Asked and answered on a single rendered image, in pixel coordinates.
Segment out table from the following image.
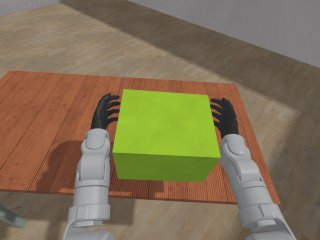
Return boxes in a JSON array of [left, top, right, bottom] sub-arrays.
[[0, 70, 281, 229]]

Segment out carton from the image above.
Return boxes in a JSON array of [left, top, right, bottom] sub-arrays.
[[112, 89, 221, 182]]

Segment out left robot forearm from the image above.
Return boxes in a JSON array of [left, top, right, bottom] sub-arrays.
[[63, 128, 112, 240]]

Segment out left robot upper arm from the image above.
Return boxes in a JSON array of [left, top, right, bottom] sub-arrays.
[[66, 230, 114, 240]]

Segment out robot right hand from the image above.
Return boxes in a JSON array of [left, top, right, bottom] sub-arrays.
[[210, 97, 239, 139]]

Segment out right robot forearm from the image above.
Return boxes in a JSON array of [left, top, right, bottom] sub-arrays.
[[219, 134, 297, 240]]

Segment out right robot upper arm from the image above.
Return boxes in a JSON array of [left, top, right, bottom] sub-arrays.
[[245, 230, 295, 240]]

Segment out robot left hand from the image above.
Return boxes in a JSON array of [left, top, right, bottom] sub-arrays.
[[90, 93, 121, 130]]

